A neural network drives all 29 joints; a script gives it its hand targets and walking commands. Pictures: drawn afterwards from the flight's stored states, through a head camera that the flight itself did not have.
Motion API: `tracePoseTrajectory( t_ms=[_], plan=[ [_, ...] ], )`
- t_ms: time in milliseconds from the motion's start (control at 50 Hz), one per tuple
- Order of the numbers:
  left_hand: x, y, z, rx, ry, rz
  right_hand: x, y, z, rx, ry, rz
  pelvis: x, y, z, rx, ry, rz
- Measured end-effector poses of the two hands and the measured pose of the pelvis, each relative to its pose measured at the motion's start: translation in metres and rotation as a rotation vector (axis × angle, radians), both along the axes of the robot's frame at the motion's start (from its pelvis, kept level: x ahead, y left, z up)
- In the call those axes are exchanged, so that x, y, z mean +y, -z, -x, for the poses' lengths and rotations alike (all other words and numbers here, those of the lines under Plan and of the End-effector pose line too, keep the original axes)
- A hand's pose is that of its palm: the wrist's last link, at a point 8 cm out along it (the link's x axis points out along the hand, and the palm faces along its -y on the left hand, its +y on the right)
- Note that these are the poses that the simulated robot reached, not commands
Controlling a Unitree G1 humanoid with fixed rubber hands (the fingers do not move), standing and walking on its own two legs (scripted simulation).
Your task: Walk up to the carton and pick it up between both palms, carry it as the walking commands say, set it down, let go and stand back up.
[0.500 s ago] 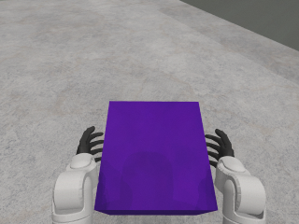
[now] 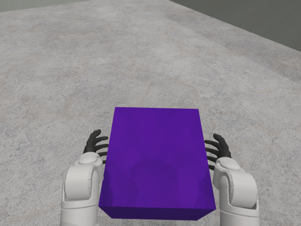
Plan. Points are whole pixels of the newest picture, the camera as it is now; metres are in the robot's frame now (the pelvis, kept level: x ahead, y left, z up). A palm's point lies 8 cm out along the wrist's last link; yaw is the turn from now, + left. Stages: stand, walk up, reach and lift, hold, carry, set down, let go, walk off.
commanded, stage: carry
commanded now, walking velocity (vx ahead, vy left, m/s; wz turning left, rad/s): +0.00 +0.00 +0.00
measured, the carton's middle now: (155, 163) +0.30 +0.00 +0.00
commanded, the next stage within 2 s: none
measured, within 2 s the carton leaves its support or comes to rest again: neither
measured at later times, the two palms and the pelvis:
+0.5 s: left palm (95, 153) +0.29 +0.16 +0.06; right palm (217, 156) +0.29 -0.16 +0.06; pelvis +0.02 +0.00 +0.00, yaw +0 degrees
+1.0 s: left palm (96, 151) +0.30 +0.16 +0.05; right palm (214, 154) +0.30 -0.16 +0.05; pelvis +0.03 +0.00 +0.00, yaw +0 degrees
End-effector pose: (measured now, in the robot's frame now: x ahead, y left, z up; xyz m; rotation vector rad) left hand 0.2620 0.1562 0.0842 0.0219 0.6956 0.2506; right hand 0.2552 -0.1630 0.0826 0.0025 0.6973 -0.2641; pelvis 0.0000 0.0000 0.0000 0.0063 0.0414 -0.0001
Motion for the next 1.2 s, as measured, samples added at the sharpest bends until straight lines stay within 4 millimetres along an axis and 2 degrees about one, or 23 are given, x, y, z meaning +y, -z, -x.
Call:
tracePoseTrajectory(
  t_ms=[300, 640, 900, 1200],
  plan=[
    [-0.004, 0.021, -0.024, -0.018, 0.014, -0.003, -0.005, 0.019, -0.025, -0.019, -0.007, 0.006, -0.004, -0.001, -0.010, 0.015, 0.000, 0.001],
    [0.003, 0.025, -0.033, -0.029, 0.004, 0.007, 0.001, 0.022, -0.039, -0.029, -0.031, 0.009, -0.002, -0.002, -0.026, 0.014, -0.006, 0.005],
    [0.002, 0.030, -0.042, -0.032, 0.015, 0.002, 0.000, 0.028, -0.045, -0.032, -0.029, 0.007, -0.001, -0.002, -0.029, 0.014, -0.007, 0.006],
    [0.004, 0.037, -0.043, -0.037, 0.014, 0.007, 0.001, 0.035, -0.049, -0.036, -0.041, 0.007, -0.001, -0.002, -0.031, 0.013, -0.011, 0.007]
  ],
)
